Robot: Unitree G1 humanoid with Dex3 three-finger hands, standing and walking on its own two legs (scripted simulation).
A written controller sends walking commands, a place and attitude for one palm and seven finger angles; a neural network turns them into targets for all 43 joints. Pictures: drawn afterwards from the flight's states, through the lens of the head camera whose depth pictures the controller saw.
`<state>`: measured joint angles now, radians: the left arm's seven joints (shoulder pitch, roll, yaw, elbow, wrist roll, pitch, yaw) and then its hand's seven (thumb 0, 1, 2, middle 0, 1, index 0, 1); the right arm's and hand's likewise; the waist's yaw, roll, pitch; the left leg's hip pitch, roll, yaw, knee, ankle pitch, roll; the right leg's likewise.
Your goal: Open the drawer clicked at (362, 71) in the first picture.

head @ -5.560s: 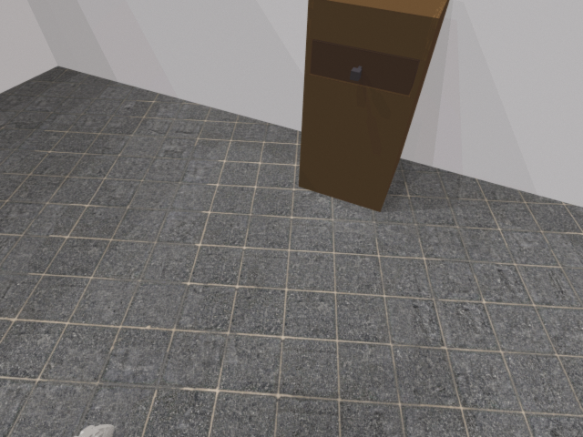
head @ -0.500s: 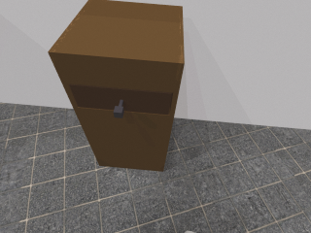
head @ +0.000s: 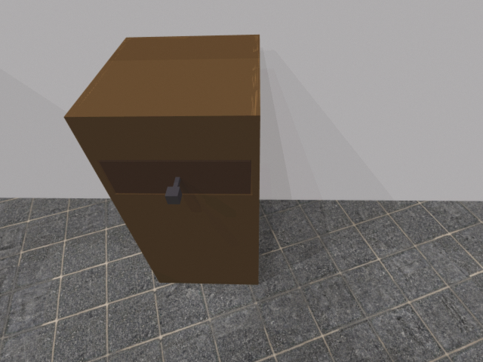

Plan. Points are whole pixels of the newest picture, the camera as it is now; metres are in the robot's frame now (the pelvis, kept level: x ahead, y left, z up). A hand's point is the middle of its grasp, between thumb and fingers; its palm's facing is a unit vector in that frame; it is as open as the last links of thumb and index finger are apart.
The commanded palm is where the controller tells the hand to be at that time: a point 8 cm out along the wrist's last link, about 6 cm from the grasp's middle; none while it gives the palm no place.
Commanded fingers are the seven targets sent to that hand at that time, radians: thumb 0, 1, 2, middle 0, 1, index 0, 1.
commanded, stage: come to a stop and stand still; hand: left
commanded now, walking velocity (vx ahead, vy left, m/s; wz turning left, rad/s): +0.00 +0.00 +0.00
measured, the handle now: (175, 189) +0.54 +0.20 -0.09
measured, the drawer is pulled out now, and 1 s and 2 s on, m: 0.00 0.00 0.00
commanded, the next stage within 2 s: look again from close up in 0.22 s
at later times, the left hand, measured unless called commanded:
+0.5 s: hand out of the picture +0.00 +0.15 -0.17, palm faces +0.03 -0.98 -0.19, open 7.4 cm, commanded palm none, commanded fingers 0.00 0.90 0.90 -0.20 -0.30 -0.20 -0.30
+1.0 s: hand out of the picture +0.08 +0.20 -0.11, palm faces -0.07 -0.89 -0.45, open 7.3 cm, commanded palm +0.12 +0.21 -0.05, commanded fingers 0.00 0.74 0.83 -0.21 -0.41 -0.21 -0.41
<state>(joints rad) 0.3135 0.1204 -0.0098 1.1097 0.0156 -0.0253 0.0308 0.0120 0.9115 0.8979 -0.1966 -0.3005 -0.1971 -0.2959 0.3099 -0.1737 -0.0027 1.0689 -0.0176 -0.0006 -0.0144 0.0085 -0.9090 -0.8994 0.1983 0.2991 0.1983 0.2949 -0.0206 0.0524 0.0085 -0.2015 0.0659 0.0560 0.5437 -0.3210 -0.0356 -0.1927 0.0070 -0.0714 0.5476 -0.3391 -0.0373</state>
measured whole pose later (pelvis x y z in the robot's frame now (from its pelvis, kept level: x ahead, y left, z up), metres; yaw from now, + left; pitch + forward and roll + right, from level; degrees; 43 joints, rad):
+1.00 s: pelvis +0.01 +0.00 +0.00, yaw -1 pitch +1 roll +1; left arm 0.51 0.23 -0.08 0.39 0.14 0.08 0.16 0.06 0.94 0.89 -0.20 -0.31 -0.20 -0.31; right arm 0.34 -0.19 -0.01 0.94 0.04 -0.19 -0.09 0.03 -0.93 -0.90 0.20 0.30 0.20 0.30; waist 0.02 0.03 0.01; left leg -0.21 0.05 0.07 0.51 -0.32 -0.04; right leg -0.24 0.00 -0.05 0.57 -0.35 -0.03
